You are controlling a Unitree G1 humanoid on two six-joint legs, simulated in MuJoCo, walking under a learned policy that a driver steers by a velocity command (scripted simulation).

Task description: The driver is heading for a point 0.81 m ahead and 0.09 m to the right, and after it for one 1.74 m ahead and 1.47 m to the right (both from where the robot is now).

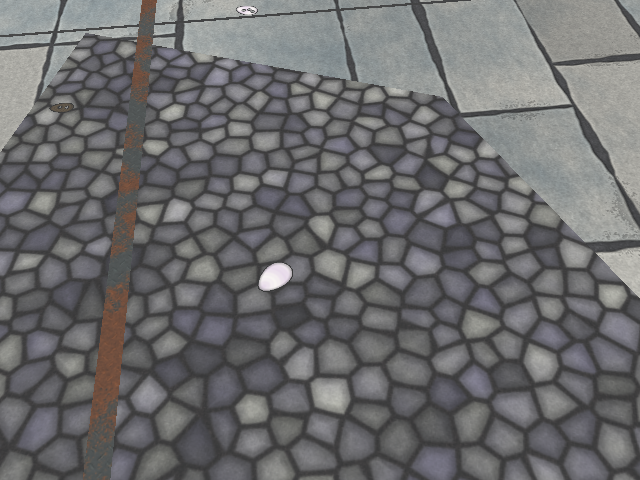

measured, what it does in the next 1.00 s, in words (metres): walks ahead, turning right: left foot, then right foot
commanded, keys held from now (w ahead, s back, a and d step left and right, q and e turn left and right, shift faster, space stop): w+e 0.34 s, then w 0.62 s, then w+q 0.04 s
